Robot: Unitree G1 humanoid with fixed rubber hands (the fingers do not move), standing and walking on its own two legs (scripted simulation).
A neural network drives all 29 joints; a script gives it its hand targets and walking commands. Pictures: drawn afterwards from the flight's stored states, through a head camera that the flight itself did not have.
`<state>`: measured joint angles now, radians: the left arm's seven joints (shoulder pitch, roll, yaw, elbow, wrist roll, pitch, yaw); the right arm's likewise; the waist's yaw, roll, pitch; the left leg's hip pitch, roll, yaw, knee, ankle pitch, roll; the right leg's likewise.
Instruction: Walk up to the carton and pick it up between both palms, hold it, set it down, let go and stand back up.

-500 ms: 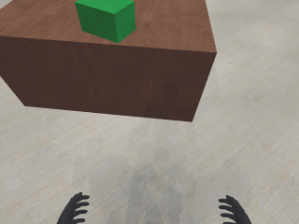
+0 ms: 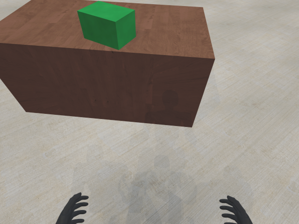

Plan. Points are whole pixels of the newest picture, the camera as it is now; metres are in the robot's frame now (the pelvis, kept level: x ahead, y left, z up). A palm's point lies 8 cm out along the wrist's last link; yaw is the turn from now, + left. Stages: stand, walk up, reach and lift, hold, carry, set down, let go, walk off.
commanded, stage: stand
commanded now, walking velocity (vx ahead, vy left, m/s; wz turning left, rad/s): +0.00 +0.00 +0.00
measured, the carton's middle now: (108, 24) +1.15 +0.25 -0.02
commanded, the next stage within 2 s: walk up in 1.44 s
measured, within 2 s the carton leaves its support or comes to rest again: neither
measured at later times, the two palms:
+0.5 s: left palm out of the picture +0.14 +0.23 -0.09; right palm out of the picture +0.13 -0.25 -0.09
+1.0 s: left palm out of the picture +0.11 +0.23 -0.10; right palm out of the picture +0.10 -0.25 -0.10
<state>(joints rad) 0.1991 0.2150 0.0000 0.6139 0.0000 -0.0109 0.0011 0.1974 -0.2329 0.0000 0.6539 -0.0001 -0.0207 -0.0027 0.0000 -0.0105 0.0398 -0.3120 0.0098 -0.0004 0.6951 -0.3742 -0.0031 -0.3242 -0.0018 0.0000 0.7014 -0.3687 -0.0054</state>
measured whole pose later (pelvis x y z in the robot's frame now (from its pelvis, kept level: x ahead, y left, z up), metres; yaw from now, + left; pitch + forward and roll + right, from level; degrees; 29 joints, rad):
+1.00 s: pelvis -0.02 +0.00 +0.00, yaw +0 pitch -2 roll +0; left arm 0.20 0.22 0.00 0.69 0.00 -0.02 0.00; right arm 0.20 -0.25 0.00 0.74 0.00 -0.03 0.00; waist 0.00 -0.01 0.05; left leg -0.31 0.01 0.00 0.70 -0.34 0.00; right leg -0.33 0.00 0.00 0.70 -0.34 -0.01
